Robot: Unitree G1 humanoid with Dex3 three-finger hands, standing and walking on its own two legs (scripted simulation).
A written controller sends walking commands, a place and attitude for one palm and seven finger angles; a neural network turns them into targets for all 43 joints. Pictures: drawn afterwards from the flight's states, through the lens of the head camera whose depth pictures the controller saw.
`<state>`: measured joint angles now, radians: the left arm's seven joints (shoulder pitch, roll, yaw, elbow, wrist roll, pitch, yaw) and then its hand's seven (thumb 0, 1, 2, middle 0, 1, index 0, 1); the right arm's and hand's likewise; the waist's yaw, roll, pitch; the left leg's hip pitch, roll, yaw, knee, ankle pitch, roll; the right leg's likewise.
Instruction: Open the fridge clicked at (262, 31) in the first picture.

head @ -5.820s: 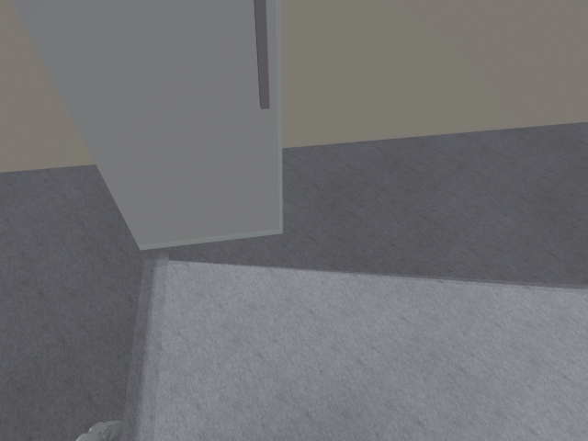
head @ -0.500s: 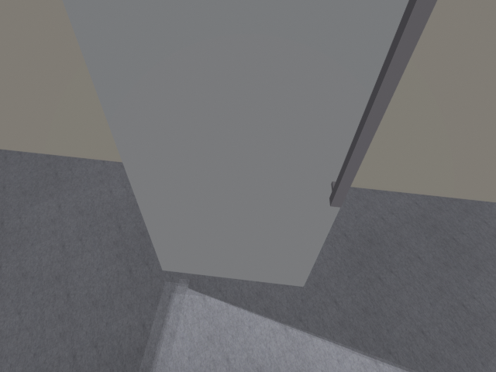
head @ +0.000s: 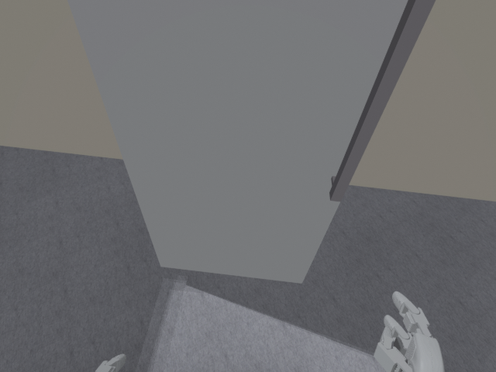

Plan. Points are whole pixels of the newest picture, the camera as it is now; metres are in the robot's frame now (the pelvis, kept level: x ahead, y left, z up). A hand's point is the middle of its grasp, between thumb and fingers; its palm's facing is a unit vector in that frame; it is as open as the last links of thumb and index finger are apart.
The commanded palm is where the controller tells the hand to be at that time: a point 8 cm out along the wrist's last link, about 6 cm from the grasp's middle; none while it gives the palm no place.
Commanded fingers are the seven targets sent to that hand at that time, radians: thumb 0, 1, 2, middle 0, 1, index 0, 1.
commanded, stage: raise the hand to about handle height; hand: right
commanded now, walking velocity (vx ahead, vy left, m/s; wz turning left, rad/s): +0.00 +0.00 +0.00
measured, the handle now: (368, 108) +0.54 -0.17 +0.17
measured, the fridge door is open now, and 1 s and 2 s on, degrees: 0 0 0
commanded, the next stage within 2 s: move the hooked fingers beside the handle in 1.94 s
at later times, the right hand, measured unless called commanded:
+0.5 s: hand (402, 340) +0.19 -0.21 +0.00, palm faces +0.01 +1.00 -0.04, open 10.1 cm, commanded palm +0.16 -0.28 +0.01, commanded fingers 0.00 -0.11 -0.56 0.26 0.81 0.26 0.81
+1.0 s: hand (448, 297) +0.24 -0.27 +0.06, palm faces +0.08 +1.00 -0.05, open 13.0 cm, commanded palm +0.21 -0.32 +0.07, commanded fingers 0.00 0.48 -0.31 0.30 1.18 0.30 1.18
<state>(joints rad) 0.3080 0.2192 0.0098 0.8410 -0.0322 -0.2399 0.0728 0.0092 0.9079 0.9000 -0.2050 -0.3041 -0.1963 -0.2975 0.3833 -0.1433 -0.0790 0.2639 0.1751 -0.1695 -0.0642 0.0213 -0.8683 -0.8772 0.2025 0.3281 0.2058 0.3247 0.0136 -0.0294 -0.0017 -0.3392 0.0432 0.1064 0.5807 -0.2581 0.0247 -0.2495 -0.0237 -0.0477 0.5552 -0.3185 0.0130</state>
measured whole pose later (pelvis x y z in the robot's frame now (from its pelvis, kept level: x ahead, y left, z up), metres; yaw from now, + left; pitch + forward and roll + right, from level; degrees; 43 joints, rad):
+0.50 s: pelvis -0.01 -0.02 -0.06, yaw -1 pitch +11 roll +3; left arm 0.20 0.19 -0.04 0.54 -0.03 -0.21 0.04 0.01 0.90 0.90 -0.21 -0.30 -0.20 -0.30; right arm 0.39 -0.23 -0.17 -0.08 0.26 -0.36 0.28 0.01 -0.32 -0.65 0.24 0.67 0.24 0.66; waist -0.03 -0.02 -0.09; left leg -0.75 0.05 0.14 0.99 -0.42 0.01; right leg -0.72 -0.04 0.01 1.07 -0.54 -0.01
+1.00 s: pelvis +0.01 -0.03 -0.03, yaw +0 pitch +6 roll +2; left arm 0.26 0.27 -0.02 0.56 -0.05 -0.26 0.08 0.01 0.90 0.90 -0.20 -0.30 -0.20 -0.30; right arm 0.27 -0.31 -0.31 -0.01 0.33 -0.21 0.30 0.00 0.26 -0.40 0.28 1.04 0.29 1.04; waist -0.01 -0.02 -0.08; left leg -0.52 0.05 0.11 0.76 -0.34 -0.02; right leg -0.48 -0.02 -0.02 0.84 -0.47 -0.03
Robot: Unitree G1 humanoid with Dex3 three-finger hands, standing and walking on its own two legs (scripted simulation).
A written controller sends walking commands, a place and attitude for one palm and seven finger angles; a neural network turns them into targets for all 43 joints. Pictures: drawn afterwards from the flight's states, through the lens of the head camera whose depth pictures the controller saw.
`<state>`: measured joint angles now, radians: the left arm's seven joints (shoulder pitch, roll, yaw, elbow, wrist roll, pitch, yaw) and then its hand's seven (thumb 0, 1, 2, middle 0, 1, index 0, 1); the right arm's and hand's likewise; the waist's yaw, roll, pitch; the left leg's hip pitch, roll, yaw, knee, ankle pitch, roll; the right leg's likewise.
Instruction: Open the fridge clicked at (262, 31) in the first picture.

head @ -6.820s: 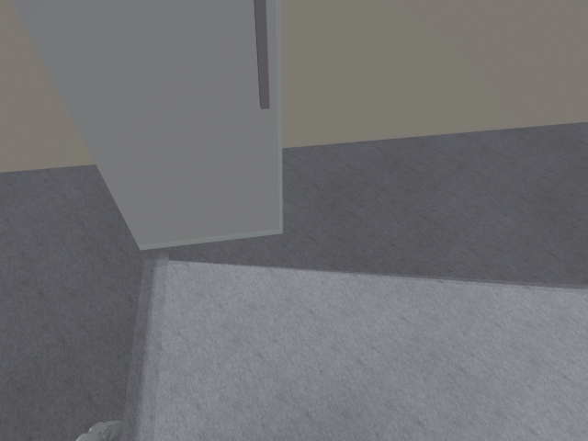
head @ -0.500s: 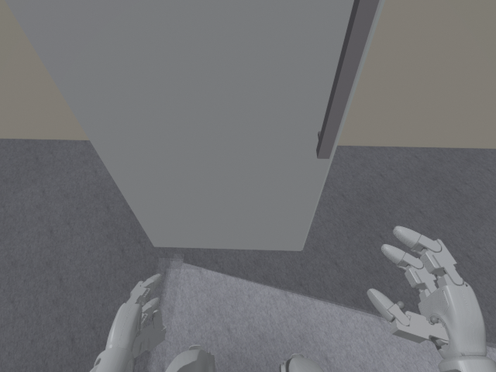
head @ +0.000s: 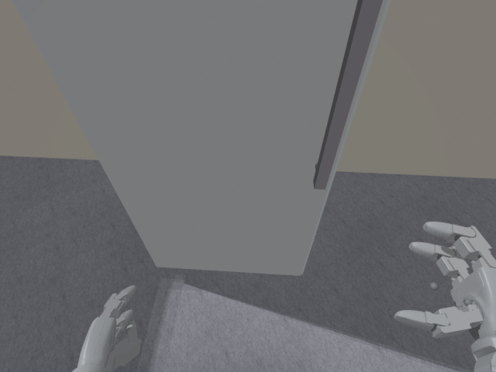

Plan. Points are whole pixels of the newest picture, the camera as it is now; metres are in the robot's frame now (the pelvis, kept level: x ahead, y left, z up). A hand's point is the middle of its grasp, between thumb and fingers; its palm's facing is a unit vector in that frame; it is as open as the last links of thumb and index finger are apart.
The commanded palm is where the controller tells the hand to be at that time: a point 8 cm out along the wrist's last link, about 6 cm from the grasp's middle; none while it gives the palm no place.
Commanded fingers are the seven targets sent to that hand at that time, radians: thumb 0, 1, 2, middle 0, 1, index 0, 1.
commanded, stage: raise the hand to about handle height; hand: right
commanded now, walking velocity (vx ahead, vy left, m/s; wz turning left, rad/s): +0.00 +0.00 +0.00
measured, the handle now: (342, 87) +0.53 -0.14 +0.19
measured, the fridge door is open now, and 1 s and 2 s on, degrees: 0 0 0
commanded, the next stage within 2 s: move the hooked fingers beside the handle in 0.94 s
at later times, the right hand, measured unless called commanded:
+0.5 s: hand (472, 232) +0.28 -0.27 +0.15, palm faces +0.10 +0.99 -0.03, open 14.0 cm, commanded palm +0.24 -0.31 +0.15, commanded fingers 0.00 0.50 -0.30 0.30 1.20 0.30 1.20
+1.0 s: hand (460, 240) +0.27 -0.25 +0.14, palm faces +0.10 +0.99 -0.02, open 14.0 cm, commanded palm +0.24 -0.30 +0.15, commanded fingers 0.00 0.50 -0.30 0.30 1.20 0.30 1.20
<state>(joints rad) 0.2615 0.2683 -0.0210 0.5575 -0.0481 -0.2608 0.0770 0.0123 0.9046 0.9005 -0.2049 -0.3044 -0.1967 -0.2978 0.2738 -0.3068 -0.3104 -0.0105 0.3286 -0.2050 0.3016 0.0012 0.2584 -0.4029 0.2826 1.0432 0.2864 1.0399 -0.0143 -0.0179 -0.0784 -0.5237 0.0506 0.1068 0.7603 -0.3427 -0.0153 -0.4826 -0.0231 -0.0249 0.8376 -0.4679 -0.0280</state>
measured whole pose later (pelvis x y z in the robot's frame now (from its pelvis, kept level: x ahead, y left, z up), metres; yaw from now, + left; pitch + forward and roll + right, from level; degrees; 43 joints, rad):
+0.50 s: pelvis +0.00 +0.01 +0.02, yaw +0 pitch +2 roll +1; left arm 0.26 0.27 -0.06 0.60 -0.06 -0.23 0.11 0.01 0.90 0.90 -0.21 -0.30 -0.20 -0.30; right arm -0.04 -0.42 -0.46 0.25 0.35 -0.04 0.44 -0.01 0.50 -0.30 0.30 1.20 0.30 1.20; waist -0.03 -0.04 -0.03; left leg -0.35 0.04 0.11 0.59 -0.27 0.00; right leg -0.30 -0.02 -0.03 0.64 -0.38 -0.01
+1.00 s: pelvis -0.01 +0.02 +0.02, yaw +0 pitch +1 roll +1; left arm 0.26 0.27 -0.06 0.60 -0.06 -0.24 0.12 0.01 0.90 0.90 -0.21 -0.30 -0.20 -0.30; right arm -0.04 -0.39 -0.45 0.27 0.34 -0.05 0.43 -0.01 0.51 -0.30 0.30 1.20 0.30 1.20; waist -0.04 -0.04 -0.02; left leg -0.33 0.03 0.10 0.57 -0.25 0.01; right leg -0.26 -0.03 -0.03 0.61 -0.35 0.00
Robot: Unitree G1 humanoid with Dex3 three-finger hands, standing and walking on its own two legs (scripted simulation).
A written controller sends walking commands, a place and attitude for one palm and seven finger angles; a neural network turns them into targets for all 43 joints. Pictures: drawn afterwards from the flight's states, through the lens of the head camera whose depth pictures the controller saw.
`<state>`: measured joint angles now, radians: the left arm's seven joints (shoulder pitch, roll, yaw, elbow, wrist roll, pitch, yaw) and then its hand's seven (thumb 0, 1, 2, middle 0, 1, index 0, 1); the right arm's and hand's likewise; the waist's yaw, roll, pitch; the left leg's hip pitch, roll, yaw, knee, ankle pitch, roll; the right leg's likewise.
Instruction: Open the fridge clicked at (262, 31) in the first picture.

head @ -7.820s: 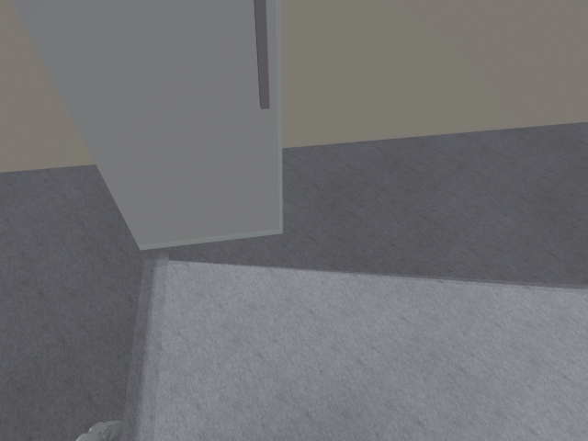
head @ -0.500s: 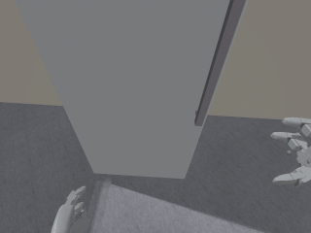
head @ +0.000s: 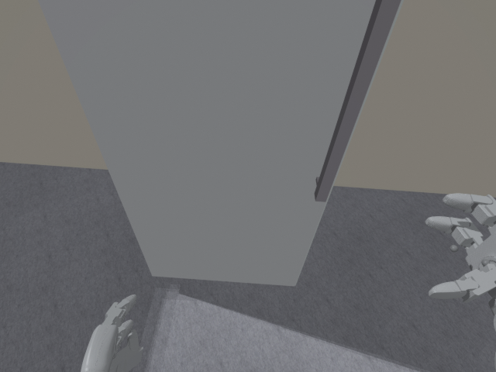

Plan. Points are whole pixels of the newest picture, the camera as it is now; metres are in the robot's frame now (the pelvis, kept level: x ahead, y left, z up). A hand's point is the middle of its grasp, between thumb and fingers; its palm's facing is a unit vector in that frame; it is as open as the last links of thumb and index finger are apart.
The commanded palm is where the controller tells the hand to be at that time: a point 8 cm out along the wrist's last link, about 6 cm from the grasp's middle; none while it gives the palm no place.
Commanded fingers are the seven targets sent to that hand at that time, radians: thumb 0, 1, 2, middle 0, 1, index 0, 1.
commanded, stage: move the hooked fingers beside the handle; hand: right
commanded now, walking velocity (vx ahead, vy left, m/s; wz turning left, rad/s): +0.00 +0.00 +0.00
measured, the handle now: (346, 109) +0.54 -0.16 +0.17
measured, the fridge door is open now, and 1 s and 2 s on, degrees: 0 0 0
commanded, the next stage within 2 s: none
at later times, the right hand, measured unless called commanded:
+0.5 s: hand (426, 217) +0.33 -0.26 +0.11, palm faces +0.07 +1.00 +0.00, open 14.0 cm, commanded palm +0.30 -0.30 +0.12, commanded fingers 0.00 0.50 -0.30 0.30 1.20 0.30 1.20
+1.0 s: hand (395, 187) +0.40 -0.24 +0.11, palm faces +0.05 +1.00 +0.01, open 14.0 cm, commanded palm +0.37 -0.29 +0.11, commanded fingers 0.00 0.50 -0.30 0.30 1.20 0.30 1.20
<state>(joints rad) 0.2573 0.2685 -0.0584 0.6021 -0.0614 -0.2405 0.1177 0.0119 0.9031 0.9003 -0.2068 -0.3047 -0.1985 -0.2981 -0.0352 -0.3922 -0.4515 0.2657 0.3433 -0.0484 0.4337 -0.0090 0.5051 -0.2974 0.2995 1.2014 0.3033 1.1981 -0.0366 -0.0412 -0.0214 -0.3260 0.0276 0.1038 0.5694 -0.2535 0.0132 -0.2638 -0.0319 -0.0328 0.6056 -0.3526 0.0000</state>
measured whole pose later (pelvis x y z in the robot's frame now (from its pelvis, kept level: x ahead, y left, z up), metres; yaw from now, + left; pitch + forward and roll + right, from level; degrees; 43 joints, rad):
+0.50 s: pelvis -0.01 +0.00 +0.00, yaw +1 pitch +3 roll +0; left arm 0.28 0.28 -0.05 0.61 -0.06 -0.21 0.11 0.01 0.90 0.90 -0.21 -0.30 -0.20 -0.30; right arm -0.27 -0.41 -0.42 0.49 0.29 -0.08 0.40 -0.01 0.50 -0.30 0.30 1.20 0.30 1.20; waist 0.00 -0.03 -0.02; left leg -0.39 0.03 0.09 0.59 -0.25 0.01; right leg -0.32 -0.03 -0.04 0.63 -0.35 0.00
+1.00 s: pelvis +0.00 -0.01 +0.00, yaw +1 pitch +6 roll +0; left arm 0.31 0.28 -0.04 0.63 -0.05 -0.13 0.09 0.01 0.90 0.90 -0.21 -0.30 -0.20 -0.30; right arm -0.50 -0.40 -0.38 0.72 0.23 -0.14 0.33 -0.01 0.50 -0.30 0.30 1.20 0.30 1.20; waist 0.03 -0.02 -0.04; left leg -0.46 0.03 0.08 0.61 -0.25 0.01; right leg -0.39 -0.03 -0.05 0.65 -0.36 -0.01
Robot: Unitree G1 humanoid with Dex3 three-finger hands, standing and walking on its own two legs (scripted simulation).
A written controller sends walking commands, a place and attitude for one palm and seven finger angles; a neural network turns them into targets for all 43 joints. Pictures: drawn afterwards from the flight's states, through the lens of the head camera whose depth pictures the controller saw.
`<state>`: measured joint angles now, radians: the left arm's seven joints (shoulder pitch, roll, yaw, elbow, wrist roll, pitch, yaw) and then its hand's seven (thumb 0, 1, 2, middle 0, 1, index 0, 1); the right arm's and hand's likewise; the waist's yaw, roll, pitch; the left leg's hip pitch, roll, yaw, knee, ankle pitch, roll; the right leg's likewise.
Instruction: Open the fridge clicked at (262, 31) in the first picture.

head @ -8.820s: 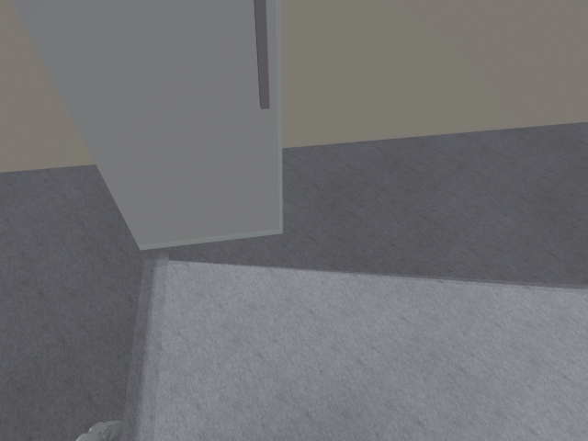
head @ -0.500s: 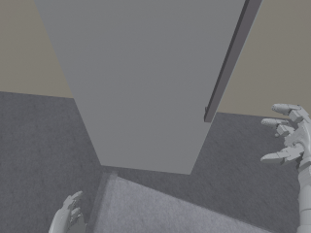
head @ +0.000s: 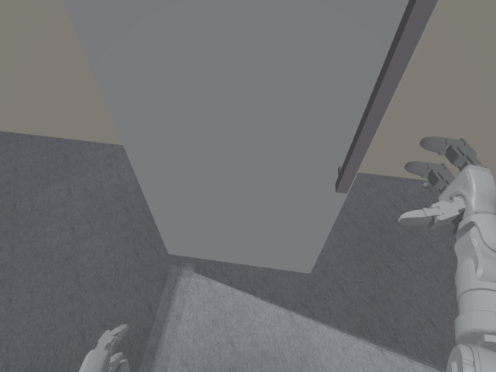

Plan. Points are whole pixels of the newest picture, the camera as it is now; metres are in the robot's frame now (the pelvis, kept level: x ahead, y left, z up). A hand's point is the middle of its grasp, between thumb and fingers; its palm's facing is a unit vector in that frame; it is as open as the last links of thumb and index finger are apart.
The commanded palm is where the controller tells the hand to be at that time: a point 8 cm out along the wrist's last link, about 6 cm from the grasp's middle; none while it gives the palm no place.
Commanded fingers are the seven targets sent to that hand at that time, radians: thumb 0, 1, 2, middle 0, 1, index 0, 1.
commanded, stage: move the hooked fingers beside the handle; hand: right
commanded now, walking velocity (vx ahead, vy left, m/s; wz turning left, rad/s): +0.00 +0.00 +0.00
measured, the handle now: (376, 95) +0.53 -0.17 +0.18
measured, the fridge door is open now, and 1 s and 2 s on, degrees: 0 0 0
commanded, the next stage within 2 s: feel for the door with the fingertips in 1.44 s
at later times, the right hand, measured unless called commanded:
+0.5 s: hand (411, 163) +0.45 -0.23 +0.11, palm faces +0.06 +1.00 +0.02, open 14.0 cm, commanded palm +0.43 -0.28 +0.11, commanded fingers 0.00 0.50 -0.30 0.30 1.20 0.30 1.20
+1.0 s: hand (402, 152) +0.48 -0.23 +0.10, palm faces +0.06 +1.00 +0.02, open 14.0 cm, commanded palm +0.44 -0.28 +0.11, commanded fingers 0.00 0.50 -0.30 0.30 1.20 0.30 1.20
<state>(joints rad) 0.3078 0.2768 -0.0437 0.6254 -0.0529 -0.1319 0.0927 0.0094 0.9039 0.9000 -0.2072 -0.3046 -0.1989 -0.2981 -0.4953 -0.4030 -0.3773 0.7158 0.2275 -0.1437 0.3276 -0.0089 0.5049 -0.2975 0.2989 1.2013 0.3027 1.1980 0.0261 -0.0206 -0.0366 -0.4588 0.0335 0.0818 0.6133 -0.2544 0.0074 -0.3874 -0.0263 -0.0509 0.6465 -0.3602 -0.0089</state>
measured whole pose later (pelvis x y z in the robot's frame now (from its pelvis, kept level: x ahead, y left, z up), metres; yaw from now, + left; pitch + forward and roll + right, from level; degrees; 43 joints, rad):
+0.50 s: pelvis +0.00 +0.00 -0.01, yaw +1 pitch +10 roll +1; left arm 0.36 0.28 -0.03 0.64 -0.04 -0.05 0.07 0.01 0.90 0.90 -0.21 -0.30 -0.20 -0.30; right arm -0.73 -0.48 -0.40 1.02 0.17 -0.25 0.31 -0.01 0.50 -0.30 0.30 1.20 0.30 1.20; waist 0.08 -0.01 -0.05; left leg -0.56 0.03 0.08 0.65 -0.26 0.00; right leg -0.50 -0.03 -0.05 0.71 -0.38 -0.02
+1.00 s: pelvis +0.01 -0.01 -0.01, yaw +2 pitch +13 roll +2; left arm 0.42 0.27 -0.02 0.62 -0.03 0.02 0.04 0.01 0.91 0.90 -0.21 -0.30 -0.20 -0.30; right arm -0.76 -0.50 -0.45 1.03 0.15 -0.28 0.29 -0.01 0.50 -0.30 0.30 1.20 0.30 1.20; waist 0.11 -0.02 -0.07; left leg -0.63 0.01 0.06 0.67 -0.27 0.00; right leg -0.56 -0.05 -0.07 0.74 -0.41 -0.02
